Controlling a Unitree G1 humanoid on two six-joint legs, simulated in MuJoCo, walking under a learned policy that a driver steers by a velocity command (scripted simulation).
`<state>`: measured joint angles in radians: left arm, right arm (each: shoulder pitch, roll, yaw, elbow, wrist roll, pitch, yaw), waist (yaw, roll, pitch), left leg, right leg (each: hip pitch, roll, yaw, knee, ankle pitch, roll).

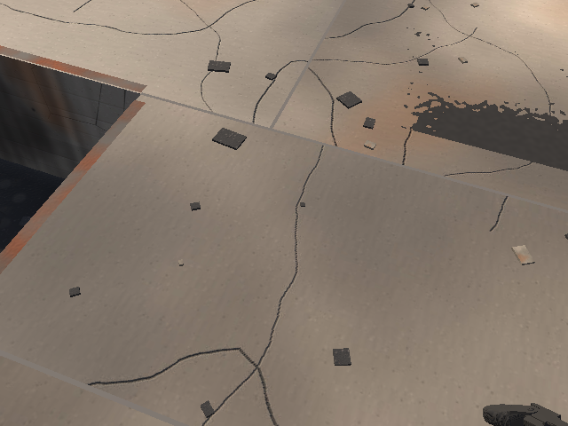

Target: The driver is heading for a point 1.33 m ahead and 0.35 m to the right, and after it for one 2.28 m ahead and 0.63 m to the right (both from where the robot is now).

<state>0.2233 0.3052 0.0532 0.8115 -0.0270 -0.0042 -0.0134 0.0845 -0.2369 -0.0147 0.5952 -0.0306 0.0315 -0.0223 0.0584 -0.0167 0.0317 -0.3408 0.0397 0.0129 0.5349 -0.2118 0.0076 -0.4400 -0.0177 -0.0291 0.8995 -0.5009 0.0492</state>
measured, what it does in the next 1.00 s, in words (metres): steps on the spot, turning right: right foot, then left foot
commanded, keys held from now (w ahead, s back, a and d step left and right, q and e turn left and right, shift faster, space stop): e+shift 0.48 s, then shift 0.08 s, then q+shift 0.44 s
